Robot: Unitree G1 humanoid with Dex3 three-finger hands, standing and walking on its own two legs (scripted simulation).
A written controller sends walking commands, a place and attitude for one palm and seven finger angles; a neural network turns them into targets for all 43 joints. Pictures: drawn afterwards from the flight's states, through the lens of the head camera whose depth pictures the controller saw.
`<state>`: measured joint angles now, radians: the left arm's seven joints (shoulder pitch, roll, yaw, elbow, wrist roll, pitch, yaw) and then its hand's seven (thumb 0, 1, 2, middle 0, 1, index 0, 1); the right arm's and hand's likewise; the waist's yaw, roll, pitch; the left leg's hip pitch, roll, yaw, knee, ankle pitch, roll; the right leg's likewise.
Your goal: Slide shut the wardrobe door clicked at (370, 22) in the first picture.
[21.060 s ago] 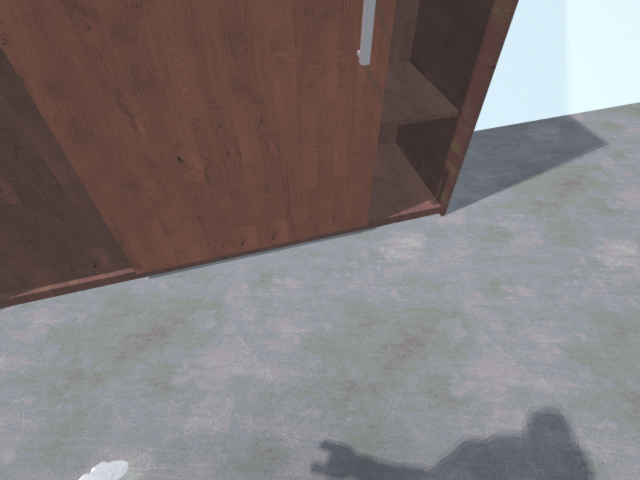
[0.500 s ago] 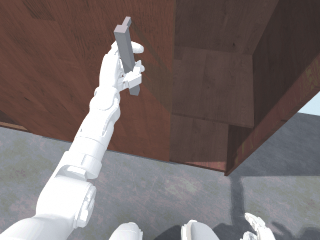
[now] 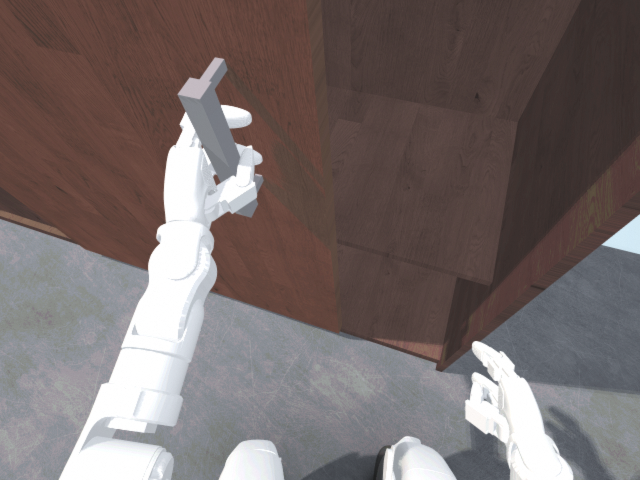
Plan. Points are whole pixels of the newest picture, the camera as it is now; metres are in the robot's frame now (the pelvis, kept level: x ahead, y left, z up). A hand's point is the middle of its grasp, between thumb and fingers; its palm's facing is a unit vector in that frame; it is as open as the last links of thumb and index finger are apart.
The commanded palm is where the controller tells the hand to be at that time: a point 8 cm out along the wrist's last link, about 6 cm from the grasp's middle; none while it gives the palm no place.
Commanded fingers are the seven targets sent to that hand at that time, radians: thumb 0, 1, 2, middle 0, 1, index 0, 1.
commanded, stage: step sideways, sliding the door along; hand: left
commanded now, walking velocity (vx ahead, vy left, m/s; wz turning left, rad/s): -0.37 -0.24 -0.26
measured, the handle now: (233, 147) +0.43 +0.18 +0.12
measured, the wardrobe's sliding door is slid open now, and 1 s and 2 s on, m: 0.29 0.02 0.00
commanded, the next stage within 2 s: stop walking and hold the door there in 1.46 s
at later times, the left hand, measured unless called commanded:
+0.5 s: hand (349, 206) +0.37 +0.04 +0.11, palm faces +0.19 -0.98 -0.09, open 6.1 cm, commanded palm +0.33 +0.02 +0.12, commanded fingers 0.00 0.90 0.90 -0.45 -1.40 -0.45 -1.40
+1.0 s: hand (510, 254) +0.34 -0.12 +0.12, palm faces +0.06 -1.00 -0.05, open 6.1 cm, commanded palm +0.31 -0.12 +0.12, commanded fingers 0.00 0.90 0.90 -0.45 -1.40 -0.45 -1.40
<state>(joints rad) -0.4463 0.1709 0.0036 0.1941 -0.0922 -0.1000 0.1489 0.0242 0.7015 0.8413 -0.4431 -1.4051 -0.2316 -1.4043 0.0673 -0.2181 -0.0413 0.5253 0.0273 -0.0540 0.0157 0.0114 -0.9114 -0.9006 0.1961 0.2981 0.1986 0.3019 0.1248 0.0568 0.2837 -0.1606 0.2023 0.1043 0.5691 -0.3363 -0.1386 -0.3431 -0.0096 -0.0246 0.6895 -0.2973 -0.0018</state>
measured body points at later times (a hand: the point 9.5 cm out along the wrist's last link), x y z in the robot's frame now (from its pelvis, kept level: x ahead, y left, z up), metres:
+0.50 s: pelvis +0.03 -0.10 +0.00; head +0.14 -0.12 +0.43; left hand +0.35 +0.09 +0.12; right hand +0.26 -0.28 -0.11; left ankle -0.01 +0.11 -0.70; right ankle +0.06 -0.19 -0.72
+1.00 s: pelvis -0.03 -0.19 +0.00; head +0.06 -0.23 +0.44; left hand +0.33 -0.06 +0.12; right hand +0.16 -0.41 -0.11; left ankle -0.02 +0.00 -0.71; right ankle +0.00 -0.27 -0.72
